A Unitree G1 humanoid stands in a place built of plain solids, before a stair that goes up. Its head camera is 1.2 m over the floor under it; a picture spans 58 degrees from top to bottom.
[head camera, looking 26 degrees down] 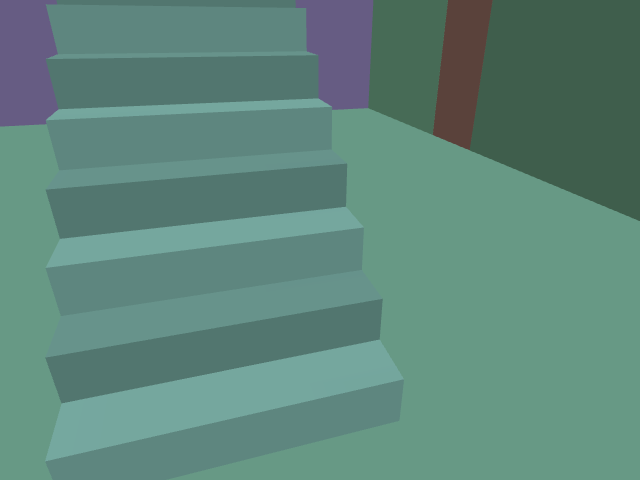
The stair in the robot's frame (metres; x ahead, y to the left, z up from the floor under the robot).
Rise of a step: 0.18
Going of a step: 0.19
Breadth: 1.03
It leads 16 degrees to the left of straight ahead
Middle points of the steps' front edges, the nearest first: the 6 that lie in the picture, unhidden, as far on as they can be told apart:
0.91 0.22 0.19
1.10 0.28 0.37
1.28 0.33 0.55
1.47 0.39 0.74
1.66 0.44 0.92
1.85 0.50 1.10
